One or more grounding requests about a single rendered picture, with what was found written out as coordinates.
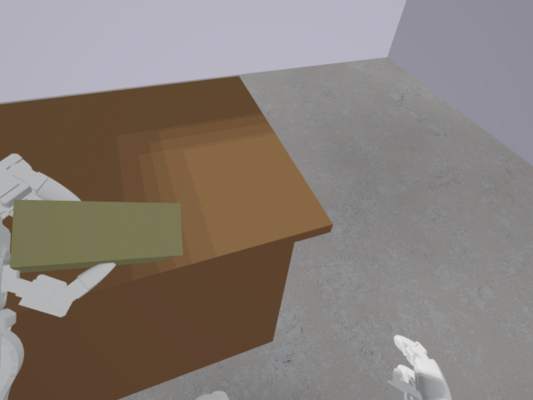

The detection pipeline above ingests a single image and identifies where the table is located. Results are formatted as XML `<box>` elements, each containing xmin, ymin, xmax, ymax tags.
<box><xmin>0</xmin><ymin>76</ymin><xmax>333</xmax><ymax>400</ymax></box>

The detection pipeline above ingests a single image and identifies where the sponge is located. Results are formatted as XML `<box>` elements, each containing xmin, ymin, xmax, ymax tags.
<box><xmin>10</xmin><ymin>200</ymin><xmax>183</xmax><ymax>273</ymax></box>

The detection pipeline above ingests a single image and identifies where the robot left forearm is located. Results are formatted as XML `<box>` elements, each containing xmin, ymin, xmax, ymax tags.
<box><xmin>0</xmin><ymin>308</ymin><xmax>24</xmax><ymax>400</ymax></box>

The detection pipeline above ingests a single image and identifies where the robot left hand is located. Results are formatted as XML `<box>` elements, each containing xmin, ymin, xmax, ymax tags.
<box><xmin>0</xmin><ymin>153</ymin><xmax>116</xmax><ymax>318</ymax></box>

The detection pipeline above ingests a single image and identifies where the robot right hand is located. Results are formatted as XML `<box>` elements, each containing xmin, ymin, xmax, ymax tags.
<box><xmin>387</xmin><ymin>335</ymin><xmax>452</xmax><ymax>400</ymax></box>

